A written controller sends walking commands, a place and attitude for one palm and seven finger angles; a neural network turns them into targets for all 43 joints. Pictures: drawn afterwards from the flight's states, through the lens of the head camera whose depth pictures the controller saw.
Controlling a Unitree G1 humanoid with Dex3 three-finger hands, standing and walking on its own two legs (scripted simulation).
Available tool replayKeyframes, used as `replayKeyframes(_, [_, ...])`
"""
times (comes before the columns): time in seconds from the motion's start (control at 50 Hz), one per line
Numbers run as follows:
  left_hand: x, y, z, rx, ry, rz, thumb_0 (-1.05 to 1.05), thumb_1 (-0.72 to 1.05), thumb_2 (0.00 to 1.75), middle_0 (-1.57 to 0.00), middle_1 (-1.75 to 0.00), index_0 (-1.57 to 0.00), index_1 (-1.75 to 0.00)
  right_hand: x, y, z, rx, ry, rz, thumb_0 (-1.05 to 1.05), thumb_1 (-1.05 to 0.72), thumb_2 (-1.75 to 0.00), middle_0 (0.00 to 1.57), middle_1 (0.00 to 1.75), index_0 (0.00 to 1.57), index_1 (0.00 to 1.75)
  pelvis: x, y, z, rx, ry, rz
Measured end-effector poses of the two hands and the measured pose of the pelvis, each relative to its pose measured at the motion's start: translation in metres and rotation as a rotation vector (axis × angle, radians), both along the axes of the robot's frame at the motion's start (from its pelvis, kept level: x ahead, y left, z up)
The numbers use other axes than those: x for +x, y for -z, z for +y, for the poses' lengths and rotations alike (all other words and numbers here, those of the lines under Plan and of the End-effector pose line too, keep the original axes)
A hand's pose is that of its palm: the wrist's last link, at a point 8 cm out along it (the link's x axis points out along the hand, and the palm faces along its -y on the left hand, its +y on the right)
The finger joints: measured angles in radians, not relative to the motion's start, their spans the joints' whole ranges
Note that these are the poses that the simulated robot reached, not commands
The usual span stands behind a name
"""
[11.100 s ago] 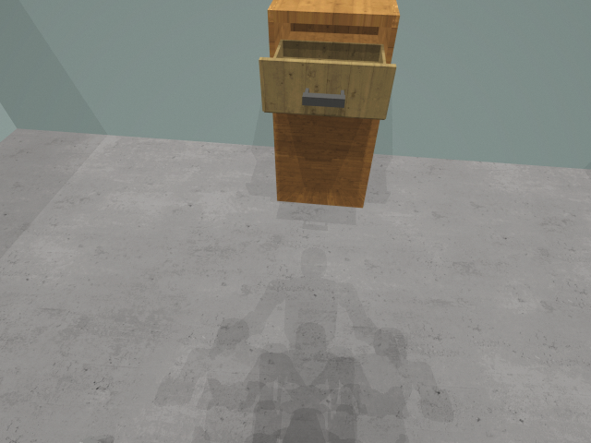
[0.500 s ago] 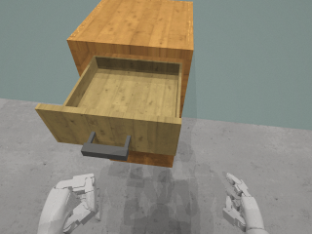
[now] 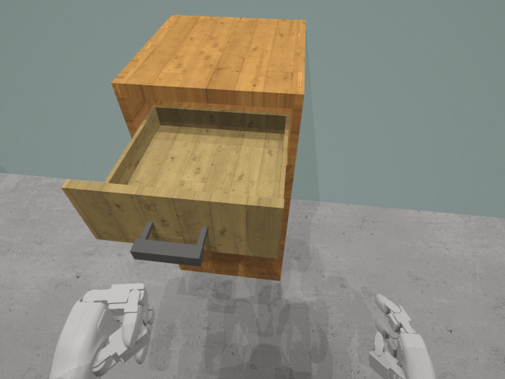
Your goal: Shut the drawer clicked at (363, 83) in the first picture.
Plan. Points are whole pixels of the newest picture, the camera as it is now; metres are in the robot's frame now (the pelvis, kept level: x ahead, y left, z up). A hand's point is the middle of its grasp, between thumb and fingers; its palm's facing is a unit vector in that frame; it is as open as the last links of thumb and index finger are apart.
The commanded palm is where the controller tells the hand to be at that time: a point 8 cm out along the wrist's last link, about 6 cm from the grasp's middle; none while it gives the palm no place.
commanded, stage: raise the hand and make a fist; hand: left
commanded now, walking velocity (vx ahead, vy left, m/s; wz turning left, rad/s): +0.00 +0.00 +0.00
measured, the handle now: (172, 241) +0.34 +0.18 +0.01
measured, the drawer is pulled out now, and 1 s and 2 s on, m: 0.28 0.28 0.28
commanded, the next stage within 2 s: bring the fist close to the handle in 0.14 s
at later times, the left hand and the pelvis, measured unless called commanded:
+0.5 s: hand (152, 326) +0.17 +0.15 +0.09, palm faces -0.02 -1.00 -0.05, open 3.3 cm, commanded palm +0.14 +0.20 +0.09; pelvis -0.01 +0.00 +0.00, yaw +0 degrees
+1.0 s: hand (168, 309) +0.21 +0.15 +0.04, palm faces -0.04 -1.00 -0.05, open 3.3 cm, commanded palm +0.19 +0.20 +0.04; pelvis -0.01 +0.00 -0.02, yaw +0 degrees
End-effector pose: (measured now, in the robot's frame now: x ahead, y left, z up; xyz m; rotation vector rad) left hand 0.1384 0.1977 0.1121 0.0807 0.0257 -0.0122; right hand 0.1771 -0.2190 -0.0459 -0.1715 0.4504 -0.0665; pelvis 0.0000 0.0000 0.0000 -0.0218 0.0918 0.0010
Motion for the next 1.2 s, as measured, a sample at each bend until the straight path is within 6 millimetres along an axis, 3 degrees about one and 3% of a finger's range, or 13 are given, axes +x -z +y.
replayKeyframes(0.34, [0.006, 0.002, 0.008, -0.012, -0.007, -0.012, 0.02, 0.9, 0.9, -1.4, -1.6, -1.4, -1.6, -0.008, -0.004, 0.002, 0.003, -0.016, -0.021, 0.01, -0.9, -0.9, 0.2, 0.3, 0.2, 0.3, -0.007, -0.005, -0.002, 0.001, -0.002, -0.017])
replayKeyframes(0.8, [0.04, 0.049, -0.002, -0.038, 0.031, 0.025, 0.02, 0.9, 0.9, -1.39, -1.6, -1.4, -1.6, -0.031, 0.023, -0.005, -0.042, -0.001, 0.114, 0.01, -0.9, -0.9, 0.2, 0.3, 0.21, 0.3, -0.012, 0.008, 0.003, 0.008, 0.003, 0.065])
replayKeyframes(1.0, [0.055, 0.07, 0.002, -0.032, 0.025, 0.023, 0.02, 0.9, 0.9, -1.39, -1.6, -1.4, -1.6, -0.033, 0.037, -0.008, -0.049, 0.002, 0.163, 0.01, -0.9, -0.9, 0.2, 0.3, 0.21, 0.3, -0.012, 0.017, 0.002, 0.007, 0.004, 0.113])
replayKeyframes(1.2, [0.072, 0.09, -0.008, -0.035, 0.057, 0.017, 0.02, 0.9, 0.9, -1.4, -1.6, -1.4, -1.6, -0.031, 0.052, -0.011, -0.051, -0.005, 0.193, 0.01, -0.9, -0.9, 0.2, 0.3, 0.21, 0.3, -0.015, 0.029, 0.001, 0.009, 0.002, 0.159])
